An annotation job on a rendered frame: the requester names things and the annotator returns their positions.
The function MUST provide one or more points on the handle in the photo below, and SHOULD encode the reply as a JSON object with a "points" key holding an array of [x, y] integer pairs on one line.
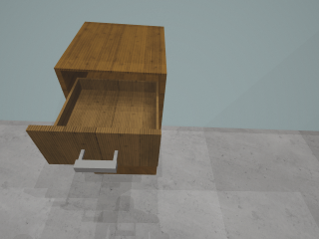
{"points": [[96, 166]]}

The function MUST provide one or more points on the cabinet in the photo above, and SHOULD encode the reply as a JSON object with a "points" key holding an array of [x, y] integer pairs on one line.
{"points": [[116, 52]]}

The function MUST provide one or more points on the drawer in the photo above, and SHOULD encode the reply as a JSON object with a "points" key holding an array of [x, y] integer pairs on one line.
{"points": [[101, 116]]}

